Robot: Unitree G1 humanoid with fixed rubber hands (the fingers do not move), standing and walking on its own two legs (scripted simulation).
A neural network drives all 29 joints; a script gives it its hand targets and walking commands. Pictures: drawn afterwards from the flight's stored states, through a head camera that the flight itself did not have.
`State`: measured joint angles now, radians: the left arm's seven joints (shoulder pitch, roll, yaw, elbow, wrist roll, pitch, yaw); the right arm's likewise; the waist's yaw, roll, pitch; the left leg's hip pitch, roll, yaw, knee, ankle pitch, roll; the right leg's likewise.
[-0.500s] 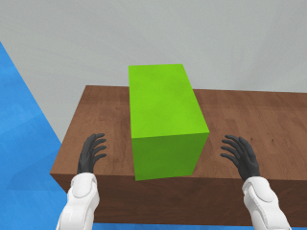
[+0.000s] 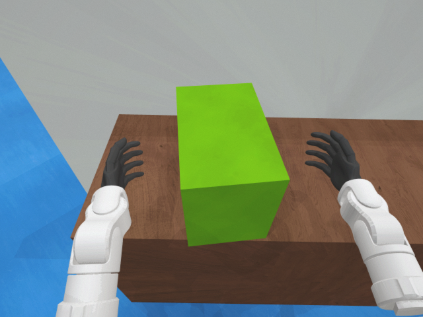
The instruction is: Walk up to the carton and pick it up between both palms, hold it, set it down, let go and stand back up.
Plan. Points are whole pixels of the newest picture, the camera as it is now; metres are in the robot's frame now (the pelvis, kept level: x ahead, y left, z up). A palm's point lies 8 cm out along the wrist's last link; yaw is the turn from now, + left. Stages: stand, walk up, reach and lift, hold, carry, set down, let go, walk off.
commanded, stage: reach and lift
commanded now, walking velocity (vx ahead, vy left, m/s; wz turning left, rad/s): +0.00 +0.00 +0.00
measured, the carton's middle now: (220, 162) +0.45 +0.01 +0.00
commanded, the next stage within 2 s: none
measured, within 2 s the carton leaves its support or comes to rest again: neither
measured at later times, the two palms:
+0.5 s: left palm (112, 144) +0.35 +0.20 +0.15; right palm (333, 124) +0.42 -0.19 +0.16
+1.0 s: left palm (116, 135) +0.38 +0.21 +0.14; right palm (318, 113) +0.45 -0.18 +0.16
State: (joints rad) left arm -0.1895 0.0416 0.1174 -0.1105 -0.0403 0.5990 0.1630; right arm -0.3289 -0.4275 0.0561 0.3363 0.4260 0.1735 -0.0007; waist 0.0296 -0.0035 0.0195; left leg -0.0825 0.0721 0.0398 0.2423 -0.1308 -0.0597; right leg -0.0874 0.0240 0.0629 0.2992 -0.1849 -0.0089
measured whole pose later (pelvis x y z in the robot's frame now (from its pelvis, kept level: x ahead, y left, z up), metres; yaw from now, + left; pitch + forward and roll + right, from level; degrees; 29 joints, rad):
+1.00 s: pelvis +0.00 +0.00 +0.00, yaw +1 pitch +5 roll +0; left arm -0.66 0.10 0.15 0.35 -0.02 0.57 0.14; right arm -0.91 -0.45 0.11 0.92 0.41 0.19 0.05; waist 0.07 0.02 -0.06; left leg -0.24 0.07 0.01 0.29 -0.14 -0.06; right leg -0.20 0.02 0.04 0.28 -0.16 0.00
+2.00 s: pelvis -0.01 +0.00 -0.01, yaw +0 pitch +14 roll -1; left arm -0.70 -0.12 0.26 0.87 0.17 -0.11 0.23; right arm -0.87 -0.20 -0.02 1.19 0.17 -0.22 -0.06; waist 0.10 0.02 -0.13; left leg -0.49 0.09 0.01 0.41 -0.16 -0.06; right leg -0.46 0.05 0.05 0.38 -0.17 0.00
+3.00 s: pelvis +0.00 +0.00 +0.00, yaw +2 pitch +6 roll +0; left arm -0.57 -0.24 0.46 0.64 0.42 -0.03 0.09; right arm -0.71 0.01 -0.45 0.99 -0.31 -0.24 0.01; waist 0.04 -0.02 -0.02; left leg -0.26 0.07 0.00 0.27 -0.12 -0.06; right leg -0.24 0.02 0.03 0.32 -0.18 -0.01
